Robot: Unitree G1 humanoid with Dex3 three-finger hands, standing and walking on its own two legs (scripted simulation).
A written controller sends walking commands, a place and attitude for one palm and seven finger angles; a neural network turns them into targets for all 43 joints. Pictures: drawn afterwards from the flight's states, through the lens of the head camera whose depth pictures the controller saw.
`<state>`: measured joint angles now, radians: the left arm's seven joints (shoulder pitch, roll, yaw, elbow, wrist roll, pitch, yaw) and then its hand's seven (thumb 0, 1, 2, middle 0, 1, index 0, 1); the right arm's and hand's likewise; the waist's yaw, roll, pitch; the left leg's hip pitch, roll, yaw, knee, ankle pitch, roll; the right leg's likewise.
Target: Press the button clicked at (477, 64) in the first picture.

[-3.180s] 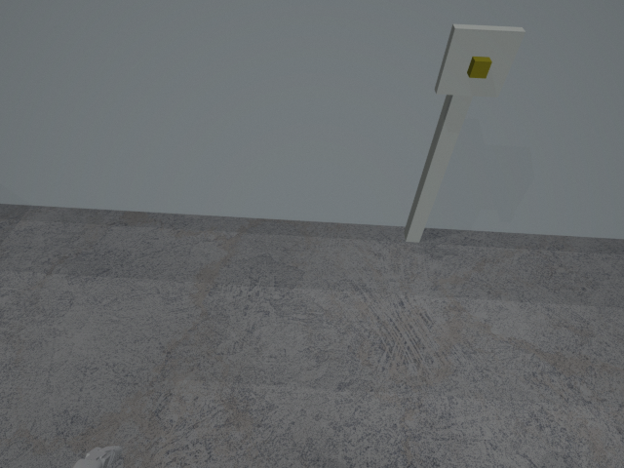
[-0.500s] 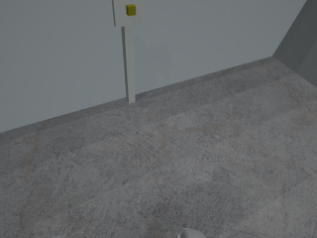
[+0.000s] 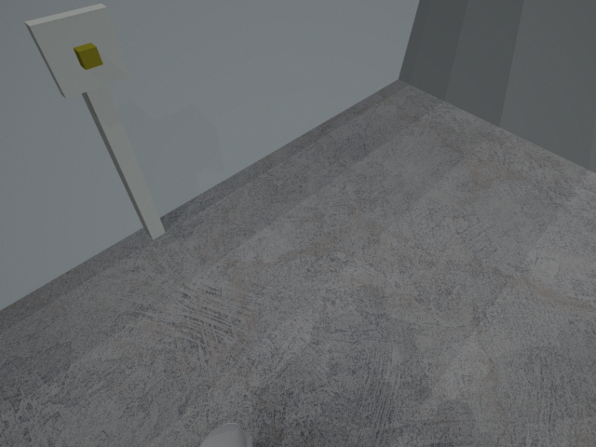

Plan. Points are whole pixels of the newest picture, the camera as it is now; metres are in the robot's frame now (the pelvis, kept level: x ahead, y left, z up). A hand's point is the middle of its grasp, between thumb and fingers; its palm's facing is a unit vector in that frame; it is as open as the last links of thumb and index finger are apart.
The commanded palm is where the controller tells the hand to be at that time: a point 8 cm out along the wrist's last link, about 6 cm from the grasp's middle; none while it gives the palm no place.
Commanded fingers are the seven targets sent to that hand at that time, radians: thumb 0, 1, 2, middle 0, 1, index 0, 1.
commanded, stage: walk to a spot facing it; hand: left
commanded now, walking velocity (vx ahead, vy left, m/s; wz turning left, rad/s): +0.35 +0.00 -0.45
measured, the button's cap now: (87, 55) +0.94 +0.60 +0.02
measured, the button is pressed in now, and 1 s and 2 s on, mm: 0 0 0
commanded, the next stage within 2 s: turn to face it in 1.08 s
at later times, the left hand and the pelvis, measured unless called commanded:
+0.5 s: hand (237, 304) +0.38 +0.14 -0.16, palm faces -0.31 -0.94 -0.16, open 7.4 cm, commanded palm none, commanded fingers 0.00 0.90 0.90 -0.20 -0.30 -0.20 -0.30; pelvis +0.21 +0.00 +0.00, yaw -16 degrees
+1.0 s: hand (267, 271) +0.47 +0.09 -0.17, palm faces -0.26 -0.95 -0.18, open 7.3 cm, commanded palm none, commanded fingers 0.00 0.90 0.90 -0.20 -0.30 -0.20 -0.30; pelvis +0.43 -0.09 +0.00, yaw -22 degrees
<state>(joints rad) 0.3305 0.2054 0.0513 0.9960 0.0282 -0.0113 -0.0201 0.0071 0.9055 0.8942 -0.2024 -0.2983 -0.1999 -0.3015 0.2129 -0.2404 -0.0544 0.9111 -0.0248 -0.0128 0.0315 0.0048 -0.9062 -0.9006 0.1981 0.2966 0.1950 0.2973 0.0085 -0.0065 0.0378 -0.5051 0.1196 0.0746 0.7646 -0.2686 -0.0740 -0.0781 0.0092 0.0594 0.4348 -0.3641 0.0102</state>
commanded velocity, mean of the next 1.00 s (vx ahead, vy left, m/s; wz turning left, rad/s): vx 0.35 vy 0.00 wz -0.28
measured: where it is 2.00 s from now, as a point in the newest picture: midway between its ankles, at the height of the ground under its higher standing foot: (338, 329)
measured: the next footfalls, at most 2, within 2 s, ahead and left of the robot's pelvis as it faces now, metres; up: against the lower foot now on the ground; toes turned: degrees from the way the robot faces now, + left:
left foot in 0.06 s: +0.15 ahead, +0.14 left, +0.00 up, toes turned +5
right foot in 0.58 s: +0.37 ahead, -0.16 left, +0.00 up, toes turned -26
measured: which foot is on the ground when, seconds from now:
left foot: up 0.00-0.04, down 0.06-0.58, up 0.60-1.00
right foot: down 0.00-0.06, up 0.08-0.56, down 0.58-1.00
